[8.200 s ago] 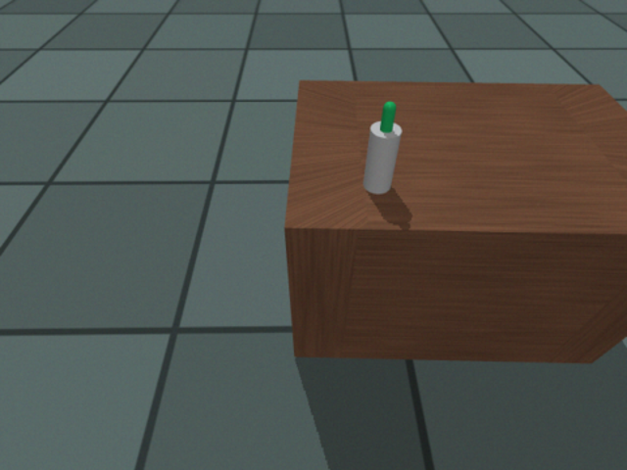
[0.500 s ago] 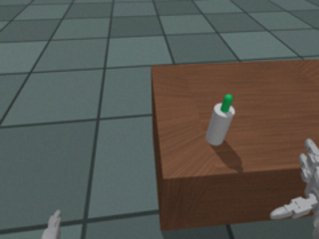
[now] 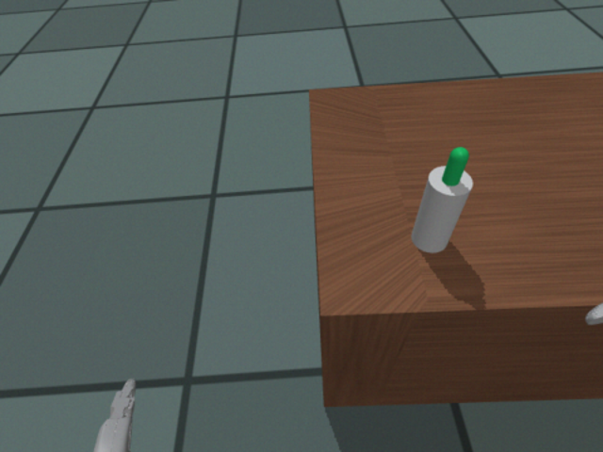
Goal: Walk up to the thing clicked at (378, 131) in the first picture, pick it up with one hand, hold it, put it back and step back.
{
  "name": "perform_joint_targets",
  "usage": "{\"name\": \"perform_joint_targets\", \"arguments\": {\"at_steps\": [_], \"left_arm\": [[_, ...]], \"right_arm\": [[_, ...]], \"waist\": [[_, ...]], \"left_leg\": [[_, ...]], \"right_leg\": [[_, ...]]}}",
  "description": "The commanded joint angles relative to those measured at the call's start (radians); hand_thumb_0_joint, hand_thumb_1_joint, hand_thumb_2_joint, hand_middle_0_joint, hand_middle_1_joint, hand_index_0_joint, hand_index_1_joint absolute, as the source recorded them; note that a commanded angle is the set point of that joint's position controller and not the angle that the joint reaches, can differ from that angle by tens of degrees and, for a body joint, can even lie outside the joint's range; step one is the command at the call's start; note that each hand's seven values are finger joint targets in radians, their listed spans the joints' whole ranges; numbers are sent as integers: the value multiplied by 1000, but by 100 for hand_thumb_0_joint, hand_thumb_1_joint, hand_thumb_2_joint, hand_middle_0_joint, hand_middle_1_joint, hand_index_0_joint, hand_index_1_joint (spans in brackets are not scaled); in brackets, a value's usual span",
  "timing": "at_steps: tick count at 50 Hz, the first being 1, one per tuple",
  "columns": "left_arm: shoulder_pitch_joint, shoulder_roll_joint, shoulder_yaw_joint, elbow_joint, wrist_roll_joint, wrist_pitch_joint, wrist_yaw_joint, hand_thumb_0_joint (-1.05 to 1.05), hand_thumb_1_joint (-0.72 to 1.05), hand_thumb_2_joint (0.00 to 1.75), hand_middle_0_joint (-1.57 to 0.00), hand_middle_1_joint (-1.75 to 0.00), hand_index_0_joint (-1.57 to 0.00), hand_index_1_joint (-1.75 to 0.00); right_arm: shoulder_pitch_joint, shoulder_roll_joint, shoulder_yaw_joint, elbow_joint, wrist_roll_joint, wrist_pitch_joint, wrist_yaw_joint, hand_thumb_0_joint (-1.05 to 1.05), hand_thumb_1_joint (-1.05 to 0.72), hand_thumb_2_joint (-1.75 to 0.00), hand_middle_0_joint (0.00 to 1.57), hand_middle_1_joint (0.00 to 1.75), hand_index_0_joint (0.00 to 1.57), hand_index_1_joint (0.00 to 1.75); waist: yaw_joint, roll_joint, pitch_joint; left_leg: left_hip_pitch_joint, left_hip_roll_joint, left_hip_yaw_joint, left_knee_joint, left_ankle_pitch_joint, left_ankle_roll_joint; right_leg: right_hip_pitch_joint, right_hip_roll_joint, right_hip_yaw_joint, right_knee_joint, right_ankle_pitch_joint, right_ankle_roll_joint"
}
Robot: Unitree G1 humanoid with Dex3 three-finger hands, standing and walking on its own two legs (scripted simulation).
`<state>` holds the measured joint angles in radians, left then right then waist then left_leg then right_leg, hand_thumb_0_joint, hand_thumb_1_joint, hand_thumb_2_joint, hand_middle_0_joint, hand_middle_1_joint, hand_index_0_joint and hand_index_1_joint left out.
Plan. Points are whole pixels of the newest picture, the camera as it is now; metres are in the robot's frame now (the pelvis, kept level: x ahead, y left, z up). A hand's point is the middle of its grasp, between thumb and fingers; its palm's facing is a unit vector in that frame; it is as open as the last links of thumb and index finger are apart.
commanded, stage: go down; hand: right
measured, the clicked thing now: (443, 200) +0.51 -0.21 +0.00
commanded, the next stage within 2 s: none
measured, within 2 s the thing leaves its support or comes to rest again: neither
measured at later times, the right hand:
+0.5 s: hand out of the picture +0.39 -0.38 +0.09, palm faces +0.22 +0.98 +0.01, open 17.5 cm
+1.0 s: hand out of the picture +0.41 -0.39 +0.09, palm faces +0.23 +0.97 +0.01, open 17.6 cm
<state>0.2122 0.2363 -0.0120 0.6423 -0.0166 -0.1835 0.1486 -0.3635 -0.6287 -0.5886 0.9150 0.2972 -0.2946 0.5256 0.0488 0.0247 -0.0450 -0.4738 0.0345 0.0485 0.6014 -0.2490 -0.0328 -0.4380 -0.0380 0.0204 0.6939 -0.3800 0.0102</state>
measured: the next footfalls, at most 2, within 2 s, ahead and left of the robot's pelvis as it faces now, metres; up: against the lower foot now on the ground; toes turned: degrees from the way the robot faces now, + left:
none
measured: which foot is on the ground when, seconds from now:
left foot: down 0.00-1.00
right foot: down 0.00-1.00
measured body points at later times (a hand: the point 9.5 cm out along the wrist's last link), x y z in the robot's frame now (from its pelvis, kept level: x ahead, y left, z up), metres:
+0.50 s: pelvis +0.00 -0.01 -0.02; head +0.07 -0.04 +0.43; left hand +0.15 +0.26 -0.07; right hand +0.37 -0.43 +0.09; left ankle +0.03 +0.15 -0.72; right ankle -0.02 -0.12 -0.72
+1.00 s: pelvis +0.00 +0.00 -0.03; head +0.09 -0.04 +0.41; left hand +0.14 +0.26 -0.08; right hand +0.39 -0.44 +0.09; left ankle +0.03 +0.15 -0.72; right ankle -0.02 -0.12 -0.72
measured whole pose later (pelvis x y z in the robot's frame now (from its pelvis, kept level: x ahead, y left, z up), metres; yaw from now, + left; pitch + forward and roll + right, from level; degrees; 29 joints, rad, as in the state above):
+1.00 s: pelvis +0.00 +0.00 -0.03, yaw +1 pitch +16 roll +4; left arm 0.28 0.27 -0.07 0.44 0.01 -0.20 0.12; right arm -0.71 -0.94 -0.68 1.23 0.17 -0.23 0.58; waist 0.14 0.02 -0.11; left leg -0.76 0.02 0.06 0.80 -0.32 -0.03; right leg -0.75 -0.06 0.05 0.93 -0.47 0.01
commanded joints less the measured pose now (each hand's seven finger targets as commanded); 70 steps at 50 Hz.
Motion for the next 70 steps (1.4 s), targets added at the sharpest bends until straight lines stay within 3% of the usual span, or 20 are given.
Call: {"name": "perform_joint_targets", "arguments": {"at_steps": [1, 2, 4, 6, 12, 16, 18, 22, 23, 26, 32, 38, 44, 49, 51, 55, 59, 62, 65, 70], "left_arm": [[-18, 150, 41, -138, 4, -64, 18, 0, -54, 3, -6, -6, -6, -6], [-7, 179, 61, -147, 6, -67, 16, 0, -54, 4, -6, -6, -6, -6], [-16, 142, 21, -159, 6, -71, 5, 0, -54, 4, -6, -6, -6, -6], [-13, 187, 57, -195, 6, -77, 8, 0, -54, 4, -6, -6, -6, -6], [24, 190, 46, -228, 5, -85, 3, 0, -55, 5, -6, -6, -6, -6], [6, 199, 49, -260, 8, -87, 1, 0, -56, 5, -6, -6, -6, -6], [38, 168, 13, -226, 9, -80, -6, 0, -57, 6, -6, -6, -5, -6], [18, 234, 61, -284, 15, -81, -3, 0, -57, 6, -6, -6, -5, -6], [53, 201, 30, -247, 16, -74, -8, 0, -57, 7, -6, -5, -5, -6], [65, 215, 49, -289, 13, -71, -7, 0, -57, 7, -6, -5, -5, -6], [61, 180, 10, -333, 13, -72, -17, 0, -57, 6, -6, -5, -5, -6], [61, 218, 40, -349, 15, -78, -13, 0, -56, 6, -5, -5, -5, -6], [75, 203, 14, -345, 25, -78, -10, 0, -58, 7, -5, -5, -4, -6], [59, 207, 11, -373, 27, -73, -8, 0, -58, 7, -5, -5, -4, -6], [103, 227, 31, -350, 29, -65, -7, 0, -58, 7, -5, -5, -4, -6], [107, 205, 17, -334, 31, -64, -11, 0, -58, 7, -5, -5, -4, -6], [68, 223, 31, -426, 32, -67, -15, 0, -58, 7, -5, -5, -4, -6], [121, 200, 19, -357, 32, -58, -20, 0, -58, 7, -5, -5, -4, -6], [76, 233, 42, -436, 36, -63, -18, 0, -58, 7, -5, -5, -5, -6], [125, 234, 48, -392, 33, -53, -20, 0, -57, 7, -5, -5, -5, -6]], "right_arm": [[-330, -397, -70, -136, 11, -54, 3, 0, 53, -6, 4, 5, 4, 5], [-332, -403, -65, -114, 4, -51, 2, 0, 54, -6, 4, 5, 4, 5], [-386, -421, -58, -123, -7, -50, 3, 0, 55, -6, 3, 6, 4, 6], [-416, -445, -66, -121, -6, -50, 6, 0, 55, -6, 3, 6, 4, 6], [-463, -492, -80, -65, -12, -40, 5, 0, 54, -6, 4, 5, 4, 5], [-496, -532, -89, -57, -32, -35, 4, 0, 54, -6, 4, 5, 4, 5], [-487, -537, -97, -36, -34, -31, 10, 0, 54, -5, 5, 5, 5, 5], [-536, -569, -100, -28, -46, -28, 16, 0, 52, -6, 5, 5, 5, 5], [-535, -591, -118, -27, -46, -29, 20, 0, 51, -5, 5, 5, 5, 5], [-523, -592, -113, 19, -55, -19, 26, 0, 52, -5, 5, 5, 5, 5], [-571, -622, -112, 52, -72, -6, 36, 0, 54, -6, 4, 5, 5, 5], [-636, -660, -109, 58, -76, -5, 47, 0, 57, -5, 4, 5, 5, 5], [-663, -705, -128, 82, -88, -2, 56, 0, 58, -6, 4, 6, 5, 5], [-663, -713, -134, 119, -99, 2, 60, 0, 57, -6, 4, 5, 5, 5], [-679, -760, -153, 101, -108, 4, 52, 0, 58, -6, 4, 6, 5, 6], [-681, -725, -126, 139, -115, 8, 57, 0, 60, -6, 4, 6, 5, 6], [-710, -751, -132, 127, -121, 7, 56, 0, 61, -6, 4, 6, 4, 6], [-699, -752, -132, 154, -121, 7, 61, 0, 61, -6, 4, 6, 4, 6], [-735, -757, -133, 127, -125, 7, 57, 0, 58, -6, 4, 6, 5, 6], [-725, -788, -151, 107, -130, 15, 46, 0, 60, -6, 3, 6, 4, 6]], "waist": [[-2, -173, -286], [10, -164, -280], [7, -204, -279], [23, -178, -326], [30, -194, -326], [24, -223, -391], [16, -220, -387], [40, -227, -426], [22, -247, -422], [38, -219, -407], [47, -210, -368], [64, -223, -380], [60, -265, -467], [66, -234, -475], [63, -248, -481], [72, -261, -435], [83, -267, -488], [78, -282, -446], [88, -282, -511], [67, -324, -515]], "left_leg": [[141, -27, -7, -10, 194, 43], [124, -32, -3, -4, 174, 44], [84, -33, -4, 4, 141, 47], [82, -35, -1, 19, 155, 46], [45, -35, -1, 34, 125, 44], [30, -38, 0, 67, 185, 47], [22, -41, 3, 79, 195, 49], [-20, -47, 4, 93, 190, 51], [-14, -47, 5, 98, 196, 53], [-12, -46, 2, 99, 189, 52], [-10, -35, -11, 103, 159, 49], [-63, -37, -8, 116, 102, 47], [-77, -40, -5, 150, 173, 50], [-68, -40, -5, 165, 207, 49], [-65, -40, -5, 168, 205, 53], [-126, -47, 2, 175, 175, 54], [-129, -48, 5, 180, 174, 55], [-155, -49, 6, 190, 164, 56], [-127, -46, 3, 191, 178, 55], [-149, -51, 11, 197, 167, 59]], "right_leg": [[31, 23, 6, -70, 353, -3], [19, 18, 11, -72, 342, -2], [9, 14, 13, -62, 313, 2], [16, 11, 19, -48, 324, 2], [-7, 13, 20, -26, 283, -1], [33, 7, 27, 21, 430, 9], [16, 5, 31, 31, 472, 11], [46, -5, 40, 54, 530, 16], [34, -4, 39, 57, 548, 19], [5, 1, 33, 60, 487, 10], [-93, 19, 17, 62, 309, -9], [-102, 18, 24, 67, 218, -11], [-56, 12, 33, 118, 396, 0], [-88, 14, 33, 134, 407, -5], [-96, 15, 33, 132, 400, -6], [-98, 7, 38, 137, 406, 0], [-59, 0, 44, 151, 444, 2], [-103, 3, 43, 157, 428, 4], [-77, 3, 42, 162, 416, 0], [-56, -1, 49, 161, 471, 9]]}}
